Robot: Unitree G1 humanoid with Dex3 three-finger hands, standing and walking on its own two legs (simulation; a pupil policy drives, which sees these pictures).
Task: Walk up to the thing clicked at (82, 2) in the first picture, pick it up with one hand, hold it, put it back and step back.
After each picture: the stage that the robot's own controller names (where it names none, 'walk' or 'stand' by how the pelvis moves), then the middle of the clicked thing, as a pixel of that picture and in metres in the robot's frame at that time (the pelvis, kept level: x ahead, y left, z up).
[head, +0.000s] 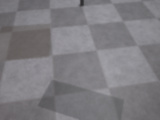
stand; (81, 2) +2.34 +0.00 -0.72
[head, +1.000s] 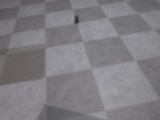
walk; (76, 19) +2.19 +0.23 -0.71
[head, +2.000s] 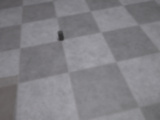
walk; (60, 35) +1.48 +0.36 -0.72
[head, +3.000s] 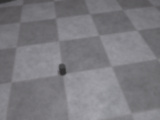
walk; (62, 69) +0.97 +0.25 -0.71
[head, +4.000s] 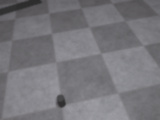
walk; (61, 101) +0.64 +0.24 -0.71
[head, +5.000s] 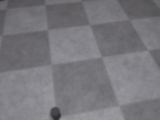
stand; (55, 113) +0.45 +0.21 -0.69
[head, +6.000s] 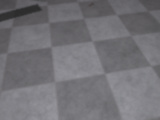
stand; out of the picture +0.40 +0.19 -0.72
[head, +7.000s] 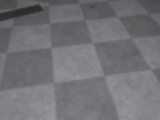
stand; out of the picture +0.39 +0.20 -0.72
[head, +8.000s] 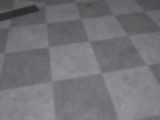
stand; out of the picture +0.41 +0.21 -0.73
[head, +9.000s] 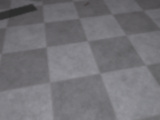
stand; out of the picture +0.39 +0.22 -0.73
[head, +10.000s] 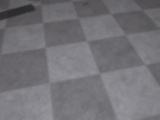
go down; out of the picture +0.38 +0.22 -0.73
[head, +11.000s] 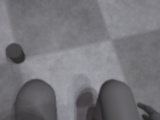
go down; (16, 54) +0.46 +0.27 -0.33
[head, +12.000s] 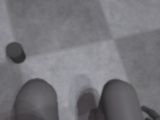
approach; (16, 53) +0.45 +0.27 -0.31
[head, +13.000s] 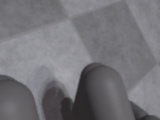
close in; out of the picture +0.43 +0.32 -0.22
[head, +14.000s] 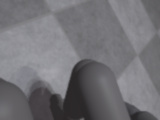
close; out of the picture +0.43 +0.32 -0.22
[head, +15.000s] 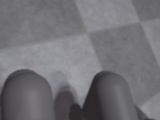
lift; out of the picture +0.34 +0.30 -0.17
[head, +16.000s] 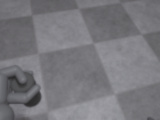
lift; (27, 90) +0.32 +0.19 +0.00
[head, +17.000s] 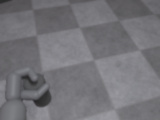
hold; (38, 91) +0.34 +0.16 -0.01
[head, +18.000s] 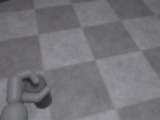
hold; (39, 93) +0.33 +0.16 -0.02
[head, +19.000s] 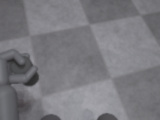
crouch; (26, 72) +0.39 +0.20 -0.07
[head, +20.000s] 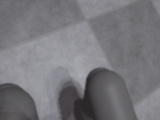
lower; out of the picture +0.45 +0.31 -0.16
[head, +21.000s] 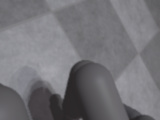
lower; out of the picture +0.41 +0.32 -0.22
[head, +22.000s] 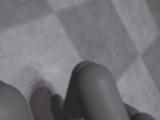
lower; out of the picture +0.41 +0.32 -0.23
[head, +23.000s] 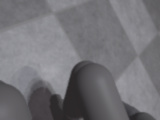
lower; out of the picture +0.41 +0.32 -0.23
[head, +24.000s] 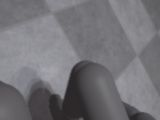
lower; out of the picture +0.41 +0.32 -0.23
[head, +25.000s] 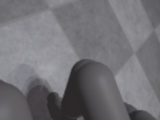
open; out of the picture +0.41 +0.30 -0.23
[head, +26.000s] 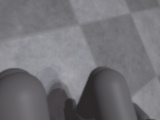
stand; out of the picture +0.41 +0.29 -0.25
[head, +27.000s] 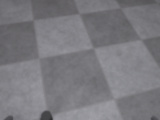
stand; (47, 117) +0.38 +0.21 -0.61
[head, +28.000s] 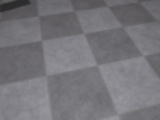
stand; out of the picture +0.38 +0.21 -0.67
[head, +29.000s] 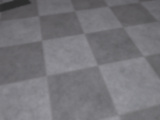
stand; out of the picture +0.37 +0.21 -0.67
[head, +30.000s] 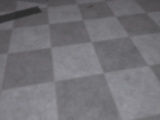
stand; out of the picture +0.39 +0.19 -0.72
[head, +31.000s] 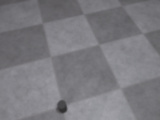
walk; (62, 106) +0.47 +0.17 -0.70
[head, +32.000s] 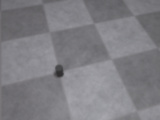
walk; (59, 71) +0.77 +0.18 -0.69
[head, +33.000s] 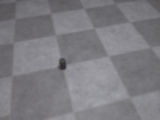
stand; (62, 64) +1.03 +0.23 -0.70
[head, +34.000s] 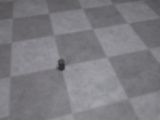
stand; (61, 64) +1.02 +0.21 -0.72
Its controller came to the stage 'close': yes
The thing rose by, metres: 0.70
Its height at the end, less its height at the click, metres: +0.00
